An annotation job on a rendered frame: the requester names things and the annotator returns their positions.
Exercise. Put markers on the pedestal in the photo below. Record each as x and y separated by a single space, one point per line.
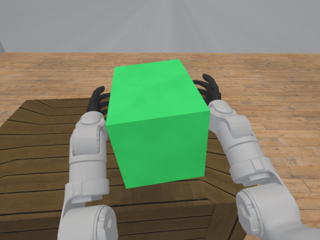
34 169

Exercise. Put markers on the carton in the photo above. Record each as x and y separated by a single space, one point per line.
158 123

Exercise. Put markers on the robot right hand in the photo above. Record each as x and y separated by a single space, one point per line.
212 88

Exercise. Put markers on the robot right upper arm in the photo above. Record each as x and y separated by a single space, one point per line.
269 212

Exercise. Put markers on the robot left hand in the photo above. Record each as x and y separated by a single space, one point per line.
94 102

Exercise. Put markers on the robot left forearm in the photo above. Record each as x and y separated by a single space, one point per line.
87 159

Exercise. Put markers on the robot right forearm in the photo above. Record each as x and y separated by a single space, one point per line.
248 164

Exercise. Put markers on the robot left upper arm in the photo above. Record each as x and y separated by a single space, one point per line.
96 222

